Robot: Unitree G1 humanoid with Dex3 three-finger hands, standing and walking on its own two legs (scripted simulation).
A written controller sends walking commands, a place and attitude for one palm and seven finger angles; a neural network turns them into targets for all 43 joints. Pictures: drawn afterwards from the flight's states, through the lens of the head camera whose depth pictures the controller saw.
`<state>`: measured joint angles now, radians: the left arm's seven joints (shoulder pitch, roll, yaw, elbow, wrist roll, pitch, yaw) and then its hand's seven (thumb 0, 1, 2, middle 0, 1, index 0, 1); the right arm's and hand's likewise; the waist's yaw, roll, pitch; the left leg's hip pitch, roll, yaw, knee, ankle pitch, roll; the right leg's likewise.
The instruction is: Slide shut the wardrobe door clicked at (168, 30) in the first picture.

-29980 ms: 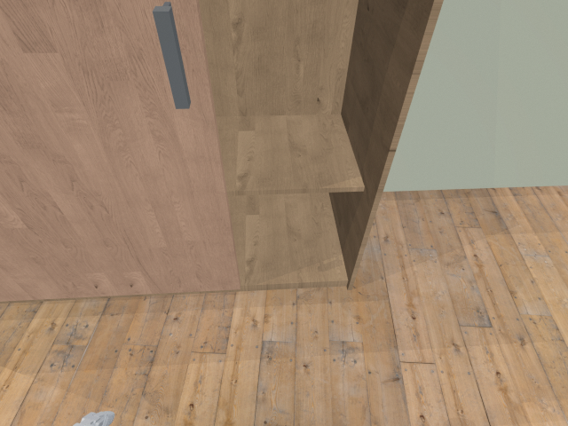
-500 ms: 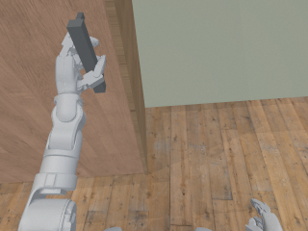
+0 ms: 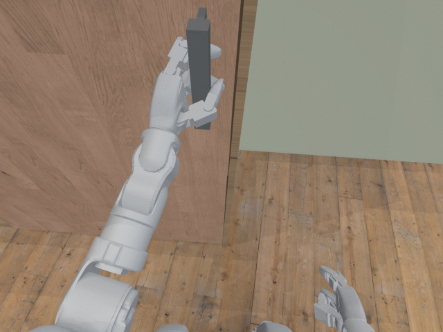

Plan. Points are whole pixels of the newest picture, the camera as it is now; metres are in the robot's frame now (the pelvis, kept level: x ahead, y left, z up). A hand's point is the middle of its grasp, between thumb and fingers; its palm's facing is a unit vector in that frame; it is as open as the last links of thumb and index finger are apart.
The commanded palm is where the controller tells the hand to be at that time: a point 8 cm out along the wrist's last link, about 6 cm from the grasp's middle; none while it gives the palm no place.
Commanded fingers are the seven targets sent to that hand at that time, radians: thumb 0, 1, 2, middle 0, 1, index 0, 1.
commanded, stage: stop walking and hold the door there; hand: left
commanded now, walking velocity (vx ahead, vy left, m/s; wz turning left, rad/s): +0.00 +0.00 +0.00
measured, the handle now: (202, 74) +0.46 +0.07 +0.20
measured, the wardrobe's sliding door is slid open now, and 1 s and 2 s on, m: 0.00 0.00 0.00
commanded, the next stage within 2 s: loosen the grip on the handle in 0.46 s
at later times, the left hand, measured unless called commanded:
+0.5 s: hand (212, 105) +0.40 +0.05 +0.19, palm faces -0.03 -1.00 -0.09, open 6.8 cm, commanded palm +0.38 +0.08 +0.18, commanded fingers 0.00 0.90 0.90 -0.45 -1.40 -0.45 -1.40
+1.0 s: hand (206, 104) +0.40 +0.06 +0.19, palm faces +0.00 -1.00 -0.09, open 14.1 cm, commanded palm +0.38 +0.12 +0.19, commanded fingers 0.00 -0.55 0.20 -0.28 -1.18 -0.28 -1.18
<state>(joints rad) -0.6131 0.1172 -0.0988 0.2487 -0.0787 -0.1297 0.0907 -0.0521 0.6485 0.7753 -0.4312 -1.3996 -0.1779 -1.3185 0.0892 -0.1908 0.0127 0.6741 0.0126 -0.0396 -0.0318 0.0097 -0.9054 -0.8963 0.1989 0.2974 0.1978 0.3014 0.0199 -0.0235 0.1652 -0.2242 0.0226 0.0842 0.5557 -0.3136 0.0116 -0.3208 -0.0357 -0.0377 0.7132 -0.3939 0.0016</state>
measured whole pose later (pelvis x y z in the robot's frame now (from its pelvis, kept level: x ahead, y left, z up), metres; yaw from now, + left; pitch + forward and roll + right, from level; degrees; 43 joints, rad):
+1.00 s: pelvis -0.03 -0.02 +0.00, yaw -2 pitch +1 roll +2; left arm -0.69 0.20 0.10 0.72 -0.07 -0.32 0.08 0.00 -0.39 0.28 -0.38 -1.31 -0.17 -1.21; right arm 0.34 -0.25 0.01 0.73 0.03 -0.19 -0.01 0.01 -0.91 -0.90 0.20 0.30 0.20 0.30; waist -0.07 0.00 0.00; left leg -0.30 0.03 0.10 0.54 -0.25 0.00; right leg -0.40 -0.02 0.00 0.57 -0.18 -0.02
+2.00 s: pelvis +0.00 +0.00 +0.01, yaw -2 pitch +1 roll +0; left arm -0.45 0.22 0.16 0.45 -0.15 -0.24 -0.06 -0.01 -0.56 0.20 -0.35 -1.17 -0.25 -1.15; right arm 0.30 -0.24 0.02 0.68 0.03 -0.11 -0.05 0.01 -0.91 -0.90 0.20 0.30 0.20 0.30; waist -0.02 0.02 -0.05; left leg -0.23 0.02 0.09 0.50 -0.29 0.01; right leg -0.32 -0.02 0.00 0.50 -0.20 0.01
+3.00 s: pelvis +0.02 +0.00 +0.01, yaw +1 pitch -5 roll +0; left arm 0.12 0.23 0.16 -0.29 -0.28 0.26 -0.15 -0.01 -0.55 0.20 -0.25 -1.15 -0.25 -1.15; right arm 0.19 -0.25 0.07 0.63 0.06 -0.18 -0.07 0.01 -0.90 -0.90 0.20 0.30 0.20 0.30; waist 0.06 0.06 -0.08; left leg -0.10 0.01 0.02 0.51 -0.32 0.00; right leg -0.16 -0.03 -0.06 0.49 -0.25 0.01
